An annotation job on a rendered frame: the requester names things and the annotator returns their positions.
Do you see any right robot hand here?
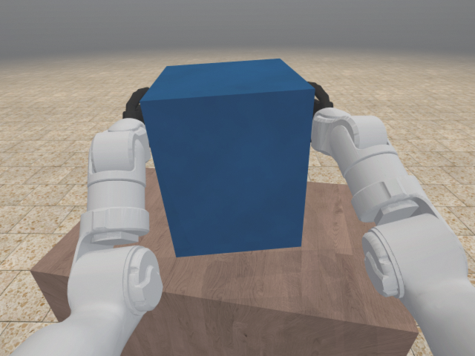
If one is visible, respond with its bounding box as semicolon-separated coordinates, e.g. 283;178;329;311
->
308;82;333;142

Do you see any right robot upper arm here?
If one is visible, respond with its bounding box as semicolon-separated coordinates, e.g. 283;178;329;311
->
362;214;475;356

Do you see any left robot upper arm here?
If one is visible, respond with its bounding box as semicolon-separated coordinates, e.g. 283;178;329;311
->
9;245;163;356

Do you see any carton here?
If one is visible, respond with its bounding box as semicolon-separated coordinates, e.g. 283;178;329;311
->
140;59;315;257

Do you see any left robot hand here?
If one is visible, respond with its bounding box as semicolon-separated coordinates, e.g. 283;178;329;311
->
122;88;150;147

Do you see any robot left forearm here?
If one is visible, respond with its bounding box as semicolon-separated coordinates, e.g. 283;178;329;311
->
68;118;151;305

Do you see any robot right forearm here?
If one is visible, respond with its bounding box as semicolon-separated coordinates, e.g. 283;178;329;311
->
311;108;468;275

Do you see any pedestal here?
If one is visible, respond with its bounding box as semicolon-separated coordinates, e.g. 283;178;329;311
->
30;168;419;356

